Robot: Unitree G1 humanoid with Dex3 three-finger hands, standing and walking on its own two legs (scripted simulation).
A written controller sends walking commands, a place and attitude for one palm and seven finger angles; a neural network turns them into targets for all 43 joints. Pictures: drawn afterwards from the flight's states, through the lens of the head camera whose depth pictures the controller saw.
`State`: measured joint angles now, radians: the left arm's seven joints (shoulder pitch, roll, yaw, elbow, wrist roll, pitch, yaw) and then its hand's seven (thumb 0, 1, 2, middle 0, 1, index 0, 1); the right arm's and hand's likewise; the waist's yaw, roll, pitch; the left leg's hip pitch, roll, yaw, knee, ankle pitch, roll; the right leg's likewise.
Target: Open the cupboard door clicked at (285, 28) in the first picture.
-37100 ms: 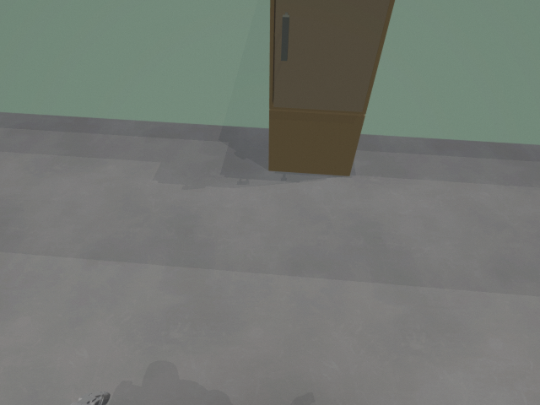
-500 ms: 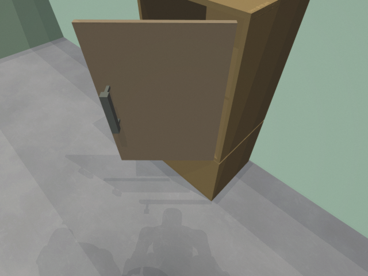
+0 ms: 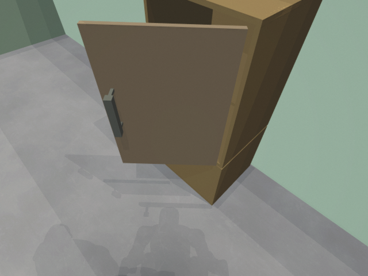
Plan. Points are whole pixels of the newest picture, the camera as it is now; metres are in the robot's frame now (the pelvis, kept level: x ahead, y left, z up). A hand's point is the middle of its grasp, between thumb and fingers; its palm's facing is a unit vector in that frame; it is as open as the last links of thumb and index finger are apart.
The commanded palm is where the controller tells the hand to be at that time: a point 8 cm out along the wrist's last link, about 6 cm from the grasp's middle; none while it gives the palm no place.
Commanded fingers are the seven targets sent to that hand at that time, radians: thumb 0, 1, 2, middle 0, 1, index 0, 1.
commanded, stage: look again from close up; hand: left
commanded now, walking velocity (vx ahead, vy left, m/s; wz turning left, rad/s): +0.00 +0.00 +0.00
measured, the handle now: (115, 113) +0.58 +0.26 -0.02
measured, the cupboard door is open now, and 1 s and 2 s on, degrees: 43 43 43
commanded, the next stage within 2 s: raise the hand with hooked fingers in 0.04 s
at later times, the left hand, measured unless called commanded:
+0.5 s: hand (101, 262) +0.16 +0.19 -0.06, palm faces +0.00 -1.00 -0.03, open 8.3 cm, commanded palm +0.13 +0.26 -0.06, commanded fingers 0.00 0.46 0.71 -0.23 -0.58 -0.23 -0.58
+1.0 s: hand (75, 252) +0.17 +0.24 -0.04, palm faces +0.05 -1.00 -0.06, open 11.3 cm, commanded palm +0.14 +0.29 -0.04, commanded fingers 0.00 -0.13 0.46 -0.27 -0.96 -0.27 -0.96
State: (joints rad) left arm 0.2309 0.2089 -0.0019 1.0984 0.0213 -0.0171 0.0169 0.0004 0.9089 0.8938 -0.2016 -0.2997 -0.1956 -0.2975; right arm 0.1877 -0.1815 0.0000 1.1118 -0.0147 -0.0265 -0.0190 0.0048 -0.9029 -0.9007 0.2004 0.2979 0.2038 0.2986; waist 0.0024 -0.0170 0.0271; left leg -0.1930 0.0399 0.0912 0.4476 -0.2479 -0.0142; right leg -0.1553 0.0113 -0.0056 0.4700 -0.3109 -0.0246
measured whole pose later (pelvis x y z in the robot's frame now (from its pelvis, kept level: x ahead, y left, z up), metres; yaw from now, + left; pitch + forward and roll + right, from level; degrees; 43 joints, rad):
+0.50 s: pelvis -0.05 -0.01 -0.08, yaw +3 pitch +14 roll +1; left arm 0.29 0.20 0.19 0.27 -0.26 -0.57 -0.39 0.00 0.68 0.80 -0.22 -0.45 -0.21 -0.44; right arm 0.13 -0.26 -0.07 0.57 0.02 -0.25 -0.01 0.01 -0.90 -0.90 0.20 0.30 0.21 0.30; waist 0.01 -0.03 -0.14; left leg -0.87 0.04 0.04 1.09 -0.45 -0.02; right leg -0.82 -0.01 -0.05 1.13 -0.55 -0.04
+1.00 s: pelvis -0.06 +0.01 -0.08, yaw +3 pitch +14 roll -2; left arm 0.25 0.29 0.28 0.18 -0.31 -0.39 -0.35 0.00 0.10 0.55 -0.26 -0.82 -0.25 -0.81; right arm 0.29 -0.23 0.00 0.61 0.03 -0.23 -0.07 0.02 -0.90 -0.90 0.21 0.30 0.21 0.30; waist -0.02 0.03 -0.13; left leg -0.92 0.05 0.00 1.11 -0.43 0.01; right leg -0.82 0.00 -0.09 1.09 -0.50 -0.02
